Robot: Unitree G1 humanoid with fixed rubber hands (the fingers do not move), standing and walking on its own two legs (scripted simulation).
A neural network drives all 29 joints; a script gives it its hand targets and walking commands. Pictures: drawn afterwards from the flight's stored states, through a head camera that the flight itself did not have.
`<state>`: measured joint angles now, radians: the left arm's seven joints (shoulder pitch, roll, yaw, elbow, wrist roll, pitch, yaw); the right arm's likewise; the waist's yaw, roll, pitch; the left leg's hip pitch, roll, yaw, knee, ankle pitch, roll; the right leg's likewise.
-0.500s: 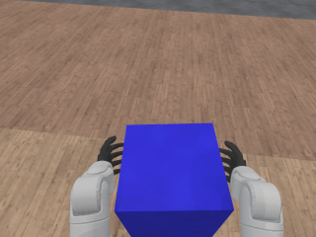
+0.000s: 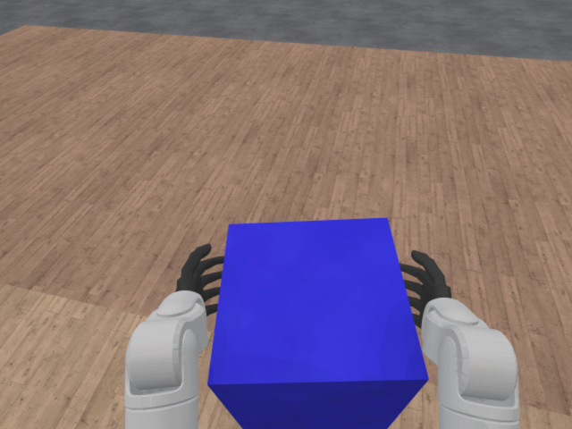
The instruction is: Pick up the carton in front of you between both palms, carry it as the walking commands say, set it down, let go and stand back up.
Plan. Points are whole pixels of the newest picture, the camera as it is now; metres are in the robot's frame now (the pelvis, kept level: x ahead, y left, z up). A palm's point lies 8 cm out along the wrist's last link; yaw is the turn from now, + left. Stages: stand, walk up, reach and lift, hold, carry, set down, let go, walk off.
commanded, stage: carry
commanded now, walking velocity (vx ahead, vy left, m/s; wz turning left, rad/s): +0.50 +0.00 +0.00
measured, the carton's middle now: (311, 332) +0.26 +0.00 -0.01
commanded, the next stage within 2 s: none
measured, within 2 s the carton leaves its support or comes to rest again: neither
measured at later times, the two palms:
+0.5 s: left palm (226, 132) +0.64 +0.17 +0.06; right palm (382, 139) +0.60 -0.13 +0.07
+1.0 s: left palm (237, 67) +0.84 +0.17 +0.10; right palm (370, 64) +0.84 -0.13 +0.10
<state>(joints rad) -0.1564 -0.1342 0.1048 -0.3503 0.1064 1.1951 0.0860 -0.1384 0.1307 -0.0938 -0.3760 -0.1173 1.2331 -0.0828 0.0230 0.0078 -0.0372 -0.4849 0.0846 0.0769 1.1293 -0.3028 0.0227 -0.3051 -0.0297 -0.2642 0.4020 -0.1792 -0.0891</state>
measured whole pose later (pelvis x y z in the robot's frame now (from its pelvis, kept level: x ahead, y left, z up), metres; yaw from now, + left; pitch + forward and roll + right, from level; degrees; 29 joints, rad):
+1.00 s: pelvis +0.47 +0.02 -0.01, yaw -1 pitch +6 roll +0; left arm -0.68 -0.02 0.23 0.04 0.08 1.20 0.13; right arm -0.68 0.01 -0.21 0.05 -0.07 1.24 -0.11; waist 0.01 0.00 0.02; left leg -0.26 0.03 0.16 0.57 -0.37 0.01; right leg -0.43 -0.04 -0.15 0.59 -0.13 -0.05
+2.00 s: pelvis +0.51 +0.05 -0.02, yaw +0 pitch +2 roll +0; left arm -0.66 0.00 0.20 0.20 0.06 1.20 0.12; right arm -0.64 0.01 -0.18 0.17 -0.07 1.23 -0.11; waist 0.01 0.00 -0.08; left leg -0.22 -0.02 0.06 0.59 -0.41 0.05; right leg -0.37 0.00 -0.12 0.52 -0.11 -0.05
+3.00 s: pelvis +0.48 +0.06 -0.02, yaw +0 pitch +2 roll +0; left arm -0.67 0.00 0.21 0.21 0.07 1.21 0.12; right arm -0.65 -0.01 -0.17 0.20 -0.06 1.24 -0.11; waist -0.01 0.00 -0.07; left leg -0.26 -0.04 0.07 0.60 -0.38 0.07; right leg -0.39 -0.02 -0.11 0.50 -0.05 -0.04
